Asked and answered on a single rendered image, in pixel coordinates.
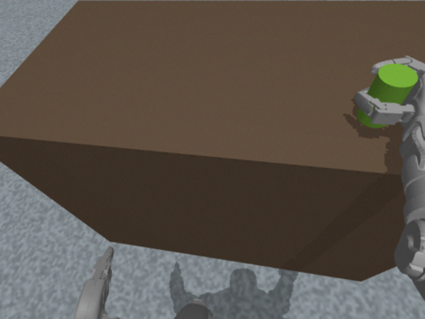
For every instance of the right robot hand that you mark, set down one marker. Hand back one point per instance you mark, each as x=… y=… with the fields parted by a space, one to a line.
x=390 y=113

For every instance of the right robot arm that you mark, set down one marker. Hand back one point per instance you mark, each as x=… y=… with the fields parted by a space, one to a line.
x=409 y=254

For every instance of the left robot hand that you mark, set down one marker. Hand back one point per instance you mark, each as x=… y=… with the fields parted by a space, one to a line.
x=91 y=304

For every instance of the can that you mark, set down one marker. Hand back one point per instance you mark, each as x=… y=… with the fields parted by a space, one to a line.
x=392 y=84

